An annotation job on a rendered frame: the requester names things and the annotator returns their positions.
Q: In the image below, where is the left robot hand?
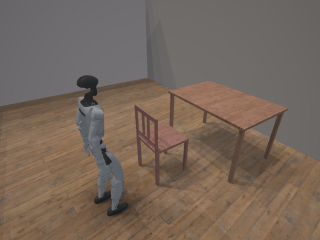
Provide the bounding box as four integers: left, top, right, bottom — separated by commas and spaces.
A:
83, 142, 90, 156

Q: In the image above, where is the right robot foot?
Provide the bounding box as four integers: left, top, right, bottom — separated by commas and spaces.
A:
107, 202, 128, 216

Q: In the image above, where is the right robot forearm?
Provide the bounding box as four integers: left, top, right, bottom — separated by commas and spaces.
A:
90, 137, 106, 168

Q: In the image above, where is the right robot hand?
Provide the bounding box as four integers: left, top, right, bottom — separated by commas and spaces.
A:
98, 165, 112, 183

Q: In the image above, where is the robot right upper arm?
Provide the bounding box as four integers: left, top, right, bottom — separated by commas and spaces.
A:
88, 106, 104, 144

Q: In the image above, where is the robot left upper arm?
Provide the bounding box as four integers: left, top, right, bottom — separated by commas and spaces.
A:
75, 97, 84, 127

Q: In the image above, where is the left robot shin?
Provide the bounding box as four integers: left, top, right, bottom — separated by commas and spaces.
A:
97, 173, 109, 198

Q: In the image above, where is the left robot forearm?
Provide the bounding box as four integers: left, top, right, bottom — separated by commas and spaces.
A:
76, 124, 88, 143

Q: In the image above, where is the chair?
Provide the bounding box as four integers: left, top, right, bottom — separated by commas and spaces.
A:
134, 104, 189, 186

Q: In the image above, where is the table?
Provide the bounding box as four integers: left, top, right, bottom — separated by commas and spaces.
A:
168, 81, 288, 183

